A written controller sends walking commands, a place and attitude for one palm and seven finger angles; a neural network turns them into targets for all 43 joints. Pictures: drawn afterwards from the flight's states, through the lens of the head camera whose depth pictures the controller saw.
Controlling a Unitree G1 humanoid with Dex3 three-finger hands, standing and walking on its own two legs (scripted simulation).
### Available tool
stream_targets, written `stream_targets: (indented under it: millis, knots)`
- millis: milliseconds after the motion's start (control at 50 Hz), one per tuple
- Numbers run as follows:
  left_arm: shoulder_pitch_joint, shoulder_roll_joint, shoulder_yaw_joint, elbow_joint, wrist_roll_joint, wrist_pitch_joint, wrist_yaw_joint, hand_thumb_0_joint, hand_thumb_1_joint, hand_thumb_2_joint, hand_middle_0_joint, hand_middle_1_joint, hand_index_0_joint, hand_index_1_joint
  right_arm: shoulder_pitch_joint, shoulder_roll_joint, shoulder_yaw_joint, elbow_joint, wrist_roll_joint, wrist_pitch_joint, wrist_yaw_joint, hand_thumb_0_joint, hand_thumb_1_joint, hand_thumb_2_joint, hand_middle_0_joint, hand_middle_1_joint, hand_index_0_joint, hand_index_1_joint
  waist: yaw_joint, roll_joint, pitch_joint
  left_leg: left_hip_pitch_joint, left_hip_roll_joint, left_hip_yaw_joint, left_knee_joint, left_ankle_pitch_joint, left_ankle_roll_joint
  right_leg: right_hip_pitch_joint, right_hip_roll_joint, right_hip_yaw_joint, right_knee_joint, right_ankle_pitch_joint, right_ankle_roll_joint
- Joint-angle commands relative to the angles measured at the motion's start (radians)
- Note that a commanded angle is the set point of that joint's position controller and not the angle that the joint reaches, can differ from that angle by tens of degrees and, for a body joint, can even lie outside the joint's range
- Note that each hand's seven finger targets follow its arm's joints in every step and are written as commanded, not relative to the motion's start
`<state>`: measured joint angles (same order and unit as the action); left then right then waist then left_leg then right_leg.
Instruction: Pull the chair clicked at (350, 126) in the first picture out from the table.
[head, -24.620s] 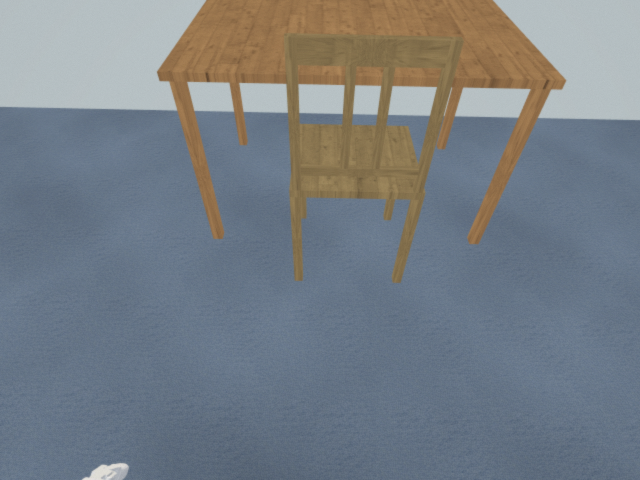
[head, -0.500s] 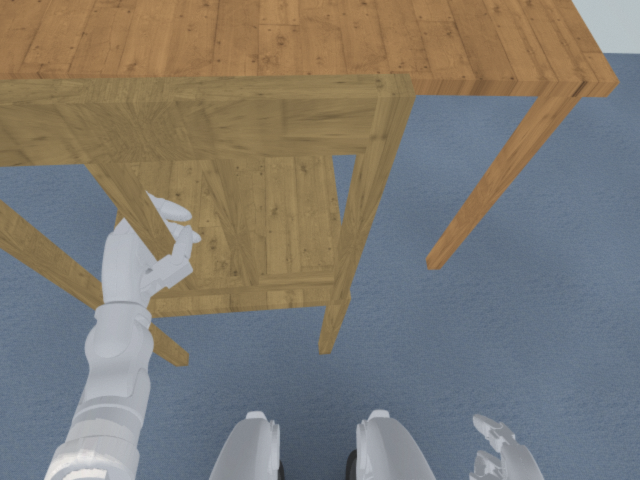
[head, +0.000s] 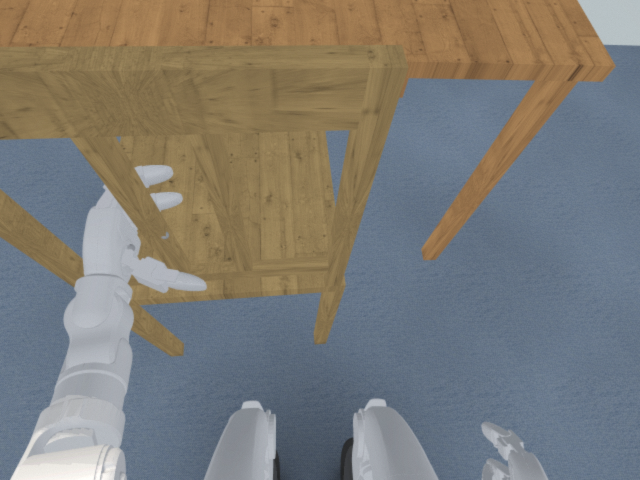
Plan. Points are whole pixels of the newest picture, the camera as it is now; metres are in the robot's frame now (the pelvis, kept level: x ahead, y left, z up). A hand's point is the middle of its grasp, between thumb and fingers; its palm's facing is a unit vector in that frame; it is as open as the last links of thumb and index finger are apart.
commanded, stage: open the thumb and straighten the fingers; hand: left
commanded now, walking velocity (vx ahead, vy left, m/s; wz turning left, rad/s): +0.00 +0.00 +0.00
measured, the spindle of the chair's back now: (148, 219) +0.41 +0.20 +0.05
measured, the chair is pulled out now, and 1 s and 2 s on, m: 0.04 0.04 0.04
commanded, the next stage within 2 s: draw the fingers out of the gap in 0.26 s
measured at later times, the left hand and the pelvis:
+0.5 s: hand (155, 226) +0.41 +0.20 +0.03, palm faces +0.06 -1.00 -0.04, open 17.5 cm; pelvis +0.01 +0.01 +0.01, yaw -1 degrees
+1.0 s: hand (158, 305) +0.31 +0.18 +0.02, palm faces +0.01 -1.00 -0.04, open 17.5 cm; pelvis +0.01 +0.00 +0.01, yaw +1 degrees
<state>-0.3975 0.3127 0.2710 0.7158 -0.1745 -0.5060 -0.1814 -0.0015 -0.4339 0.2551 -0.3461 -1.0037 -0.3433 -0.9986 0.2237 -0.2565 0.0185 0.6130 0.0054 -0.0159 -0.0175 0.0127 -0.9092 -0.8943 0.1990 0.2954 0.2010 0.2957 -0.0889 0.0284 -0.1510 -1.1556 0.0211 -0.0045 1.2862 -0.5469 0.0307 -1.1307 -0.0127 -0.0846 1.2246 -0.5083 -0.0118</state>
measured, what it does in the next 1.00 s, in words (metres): stands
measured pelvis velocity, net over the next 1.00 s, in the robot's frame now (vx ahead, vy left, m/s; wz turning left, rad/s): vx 0.01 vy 0.00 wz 0.01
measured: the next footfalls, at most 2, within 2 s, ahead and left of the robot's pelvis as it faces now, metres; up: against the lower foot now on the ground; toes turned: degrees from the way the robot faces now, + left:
none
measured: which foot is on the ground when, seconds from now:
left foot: down 0.00-1.00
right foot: down 0.00-1.00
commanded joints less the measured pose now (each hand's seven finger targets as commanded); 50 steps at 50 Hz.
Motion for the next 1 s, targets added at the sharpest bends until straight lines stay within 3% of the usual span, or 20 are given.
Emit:
stream_targets:
  millis: [0,60,100,220,260,320,340,360,420,460,480,560,600,680,760,820,880,900,960,980]
  knots:
    - [-0.284,0.207,0.062,-0.170,-0.011,-0.051,-0.004,0.000,-0.550,0.200,-0.125,-0.363,-0.125,-0.363,0.065,-0.162,-0.060,-0.093,-0.001,-0.027,-0.011,0.000,-0.900,-0.900,0.200,0.300,0.200,0.300,-0.012,0.027,-0.425,0.241,-0.015,-0.023,-0.167,0.249,-0.005,0.272,0.024,0.058,-0.163,0.204,-0.005]
    - [-0.339,0.260,0.098,-0.211,-0.006,-0.062,0.009,0.000,-0.550,0.200,-0.050,-0.145,-0.050,-0.145,0.071,-0.161,-0.058,-0.097,-0.003,-0.028,-0.016,0.000,-0.900,-0.900,0.200,0.300,0.200,0.300,-0.001,0.068,-0.449,0.276,-0.015,-0.029,-0.181,0.267,-0.006,0.286,0.027,0.056,-0.163,0.204,-0.009]
    - [-0.306,0.230,0.084,-0.212,-0.008,-0.068,0.015,0.000,-0.550,0.200,0.000,0.000,0.000,0.000,0.071,-0.157,-0.058,-0.100,-0.004,-0.030,-0.015,0.000,-0.900,-0.900,0.200,0.300,0.200,0.300,0.003,0.074,-0.467,0.309,-0.014,-0.030,-0.187,0.299,-0.010,0.284,0.028,0.051,-0.164,0.223,-0.010]
    - [-0.253,0.142,0.005,-0.168,-0.005,-0.042,-0.003,0.000,-0.550,0.200,0.000,0.000,0.000,0.000,0.085,-0.162,-0.065,-0.088,-0.002,-0.025,-0.003,0.000,-0.900,-0.900,0.200,0.300,0.200,0.300,-0.019,0.068,-0.429,0.352,-0.004,-0.040,-0.194,0.346,-0.017,0.232,0.029,0.029,-0.167,0.244,-0.011]
    - [-0.240,0.150,0.012,-0.142,-0.005,-0.029,-0.005,0.000,-0.550,0.200,0.000,0.000,0.000,0.000,0.087,-0.167,-0.063,-0.091,0.000,-0.021,-0.001,0.000,-0.900,-0.900,0.200,0.300,0.200,0.300,-0.017,0.051,-0.400,0.328,-0.005,-0.042,-0.200,0.328,-0.015,0.231,0.029,0.027,-0.170,0.230,-0.014]
    - [-0.248,0.141,0.013,-0.195,-0.008,-0.038,0.013,0.000,-0.550,0.200,0.000,0.000,0.000,0.000,0.083,-0.162,-0.067,-0.099,-0.001,-0.018,0.001,0.000,-0.900,-0.900,0.200,0.300,0.200,0.300,-0.008,0.063,-0.421,0.372,-0.002,-0.046,-0.209,0.363,-0.021,0.229,0.028,0.021,-0.169,0.243,-0.014]
    - [-0.353,0.266,0.101,-0.193,0.002,-0.051,0.030,0.000,-0.550,0.200,0.000,0.000,0.000,0.000,0.092,-0.175,-0.064,-0.085,-0.005,-0.013,-0.006,0.000,-0.900,-0.900,0.200,0.300,0.200,0.300,-0.011,0.067,-0.415,0.355,0.001,-0.052,-0.202,0.348,-0.022,0.216,0.028,0.026,-0.160,0.230,-0.013]
    - [-0.360,0.262,0.098,-0.209,0.010,-0.064,0.036,0.000,-0.550,0.200,0.000,0.000,0.000,0.000,0.097,-0.170,-0.063,-0.084,-0.012,-0.012,-0.009,0.000,-0.900,-0.900,0.200,0.300,0.200,0.300,-0.004,0.083,-0.436,0.366,-0.003,-0.055,-0.198,0.362,-0.021,0.222,0.030,0.027,-0.151,0.234,-0.014]
    - [-0.165,0.164,0.051,-0.296,-0.003,-0.084,0.042,0.000,-0.550,0.200,0.000,0.000,0.000,0.000,0.076,-0.149,-0.067,-0.118,-0.010,-0.019,0.006,0.000,-0.900,-0.900,0.200,0.300,0.200,0.300,0.035,0.119,-0.519,0.472,0.002,-0.051,-0.212,0.497,-0.039,0.261,0.031,0.018,-0.153,0.304,-0.019]
    - [-0.029,0.113,0.012,-0.331,-0.014,-0.077,0.031,0.000,-0.550,0.200,0.000,0.000,0.000,0.000,0.074,-0.146,-0.072,-0.133,-0.007,-0.019,0.017,0.000,-0.900,-0.900,0.200,0.300,0.200,0.300,0.045,0.119,-0.539,0.514,0.011,-0.056,-0.218,0.591,-0.046,0.276,0.034,0.010,-0.154,0.339,-0.019]
    - [0.027,0.078,-0.022,-0.338,-0.014,-0.066,0.024,0.000,-0.550,0.200,0.000,0.000,0.000,0.000,0.069,-0.142,-0.072,-0.137,-0.001,-0.016,0.023,0.000,-0.900,-0.900,0.200,0.300,0.200,0.300,0.042,0.109,-0.502,0.506,0.015,-0.055,-0.226,0.597,-0.049,0.270,0.035,0.008,-0.163,0.334,-0.017]
    - [0.137,0.045,-0.045,-0.329,-0.030,-0.017,0.018,0.000,-0.550,0.200,0.000,0.000,0.000,0.000,0.050,-0.150,-0.075,-0.150,0.011,-0.007,0.025,0.000,-0.900,-0.900,0.200,0.300,0.200,0.300,0.022,-0.014,-0.362,0.371,0.006,-0.045,-0.244,0.440,-0.025,0.297,0.034,0.005,-0.185,0.298,-0.010]
    - [0.101,0.051,-0.037,-0.355,-0.028,-0.022,0.032,0.000,-0.550,0.200,0.000,0.000,0.000,0.000,0.032,-0.148,-0.074,-0.154,0.012,-0.007,0.019,0.000,-0.900,-0.900,0.200,0.300,0.200,0.300,0.012,-0.029,-0.319,0.331,0.001,-0.041,-0.243,0.353,-0.021,0.273,0.032,0.009,-0.185,0.254,-0.007]
    - [-0.002,0.094,-0.022,-0.532,-0.008,-0.104,0.072,0.000,-0.550,0.200,0.000,0.000,0.000,0.000,0.002,-0.136,-0.070,-0.158,-0.003,-0.031,0.004,0.000,-0.900,-0.900,0.200,0.300,0.200,0.300,0.027,0.080,-0.373,0.383,-0.003,-0.051,-0.231,0.325,-0.026,0.230,0.029,0.019,-0.159,0.198,-0.016]
    - [0.074,0.078,-0.060,-0.590,0.002,-0.147,0.067,0.000,-0.550,0.200,0.000,0.000,0.000,0.000,-0.012,-0.135,-0.070,-0.146,-0.013,-0.056,0.003,0.000,-0.900,-0.900,0.200,0.300,0.200,0.300,0.032,0.135,-0.435,0.449,-0.001,-0.066,-0.208,0.396,-0.037,0.207,0.028,0.017,-0.137,0.218,-0.023]
    - [0.229,0.015,-0.116,-0.549,-0.011,-0.093,0.027,0.000,-0.550,0.200,0.000,0.000,0.000,0.000,-0.026,-0.136,-0.071,-0.161,-0.005,-0.054,0.010,0.000,-0.900,-0.900,0.200,0.300,0.200,0.300,0.038,0.098,-0.423,0.428,-0.002,-0.060,-0.212,0.396,-0.034,0.237,0.027,0.012,-0.148,0.232,-0.018]
    - [0.303,0.024,-0.087,-0.481,-0.036,-0.010,-0.002,0.000,-0.550,0.200,0.000,0.000,0.000,0.000,-0.032,-0.143,-0.069,-0.176,0.010,-0.041,0.006,0.000,-0.900,-0.900,0.200,0.300,0.200,0.300,0.035,0.004,-0.347,0.325,-0.012,-0.047,-0.225,0.288,-0.019,0.279,0.032,0.015,-0.172,0.208,-0.012]
    - [0.313,0.030,-0.080,-0.500,-0.040,0.006,-0.004,0.000,-0.550,0.200,0.000,0.000,0.000,0.000,-0.037,-0.143,-0.069,-0.188,0.014,-0.039,0.004,0.000,-0.900,-0.900,0.200,0.300,0.200,0.300,0.044,0.005,-0.341,0.310,-0.016,-0.043,-0.229,0.273,-0.017,0.292,0.029,0.017,-0.174,0.205,-0.012]
    - [0.337,0.061,-0.035,-0.578,-0.059,0.013,0.014,0.000,-0.550,0.200,0.000,0.000,0.000,0.000,-0.046,-0.131,-0.065,-0.210,0.015,-0.044,-0.005,0.000,-0.900,-0.900,0.200,0.300,0.200,0.300,0.057,-0.018,-0.344,0.289,-0.021,-0.036,-0.227,0.263,-0.011,0.333,0.029,0.024,-0.182,0.212,-0.010]
    - [0.349,0.068,-0.026,-0.632,-0.060,-0.004,0.022,0.000,-0.550,0.200,0.000,0.000,0.000,0.000,-0.052,-0.126,-0.064,-0.217,0.013,-0.051,-0.006,0.000,-0.900,-0.900,0.200,0.300,0.200,0.300,0.066,0.007,-0.369,0.301,-0.023,-0.033,-0.224,0.276,-0.011,0.339,0.029,0.028,-0.176,0.220,-0.011]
